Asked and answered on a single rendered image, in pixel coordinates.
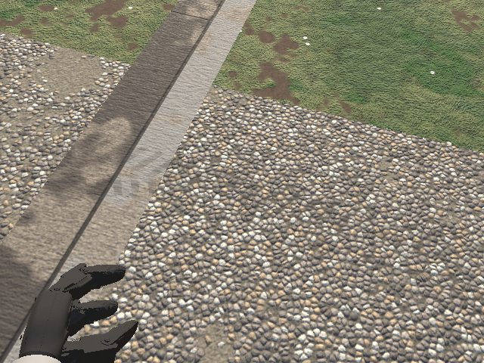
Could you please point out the robot left hand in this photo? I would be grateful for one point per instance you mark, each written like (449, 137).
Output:
(58, 313)

